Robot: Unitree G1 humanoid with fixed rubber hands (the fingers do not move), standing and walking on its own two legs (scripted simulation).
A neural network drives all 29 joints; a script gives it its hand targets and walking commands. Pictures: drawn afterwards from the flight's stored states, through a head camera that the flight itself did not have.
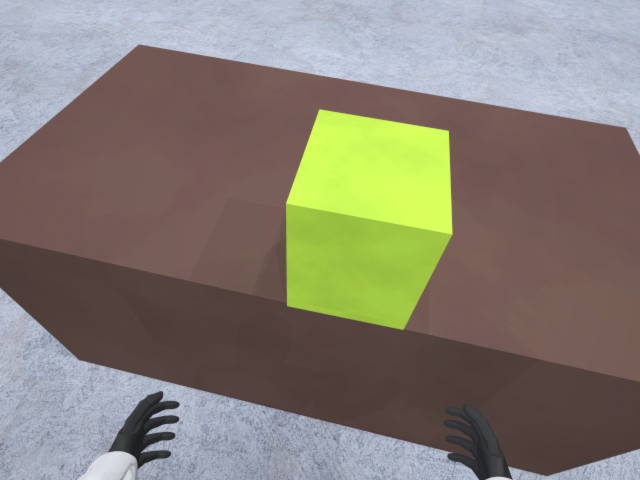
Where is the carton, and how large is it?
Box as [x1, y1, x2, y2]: [286, 109, 451, 329]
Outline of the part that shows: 319,109 286,202 287,305 403,329 451,235 448,131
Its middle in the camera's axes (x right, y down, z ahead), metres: +0.07 -0.02 +0.62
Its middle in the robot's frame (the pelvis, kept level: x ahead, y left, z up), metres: +0.48 -0.04 +0.01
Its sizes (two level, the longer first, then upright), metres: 0.210 0.200 0.250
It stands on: a pedestal, 0.66 m high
